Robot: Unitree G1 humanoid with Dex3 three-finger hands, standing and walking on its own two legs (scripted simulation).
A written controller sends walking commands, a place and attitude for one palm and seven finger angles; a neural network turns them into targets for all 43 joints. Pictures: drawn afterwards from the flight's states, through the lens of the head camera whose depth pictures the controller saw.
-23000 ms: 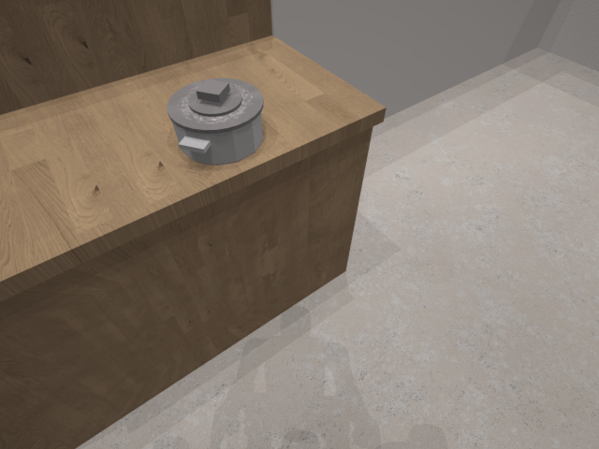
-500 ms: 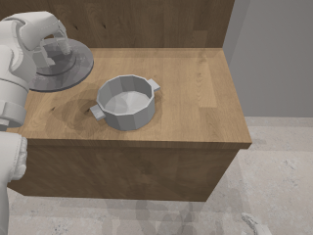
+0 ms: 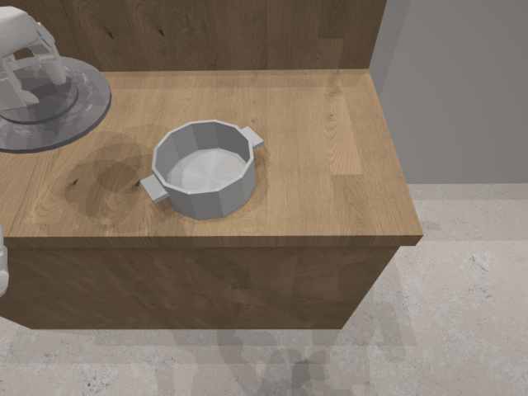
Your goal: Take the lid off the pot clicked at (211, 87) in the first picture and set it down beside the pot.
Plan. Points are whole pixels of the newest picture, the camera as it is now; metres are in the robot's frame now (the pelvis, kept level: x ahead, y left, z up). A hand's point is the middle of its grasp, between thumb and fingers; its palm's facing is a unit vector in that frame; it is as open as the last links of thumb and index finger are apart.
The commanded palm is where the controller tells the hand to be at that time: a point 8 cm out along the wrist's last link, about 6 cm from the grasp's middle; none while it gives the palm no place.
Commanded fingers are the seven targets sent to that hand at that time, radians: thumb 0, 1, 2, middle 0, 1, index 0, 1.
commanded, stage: move the lid sideways beside the pot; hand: left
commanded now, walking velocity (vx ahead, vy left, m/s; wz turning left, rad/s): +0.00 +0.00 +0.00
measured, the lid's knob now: (29, 83) +0.49 +0.31 +0.22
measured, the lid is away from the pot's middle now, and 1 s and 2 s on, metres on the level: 0.21 0.24 0.23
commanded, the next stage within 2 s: lower the lid onto the table in 0.32 s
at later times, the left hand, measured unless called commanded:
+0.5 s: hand (1, 89) +0.46 +0.33 +0.23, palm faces -0.29 -0.07 -0.96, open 7.5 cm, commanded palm +0.46 +0.32 +0.31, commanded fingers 0.00 0.46 1.20 -0.77 -1.01 -0.81 -1.00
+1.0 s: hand (20, 107) +0.46 +0.32 +0.20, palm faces -0.31 -0.08 -0.95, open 7.5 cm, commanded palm +0.45 +0.33 +0.27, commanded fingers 0.00 0.46 1.20 -0.77 -1.01 -0.81 -1.00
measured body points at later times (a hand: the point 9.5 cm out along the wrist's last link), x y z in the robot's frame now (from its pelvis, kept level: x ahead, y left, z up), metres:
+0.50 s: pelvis +0.01 +0.00 +0.00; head +0.08 +0.00 +0.44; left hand +0.47 +0.33 +0.28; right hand +0.11 -0.26 -0.13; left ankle -0.03 +0.08 -0.74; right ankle +0.01 -0.15 -0.74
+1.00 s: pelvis +0.02 +0.00 +0.00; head +0.09 -0.01 +0.44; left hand +0.48 +0.32 +0.25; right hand +0.10 -0.27 -0.13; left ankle -0.03 +0.08 -0.74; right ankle +0.01 -0.15 -0.74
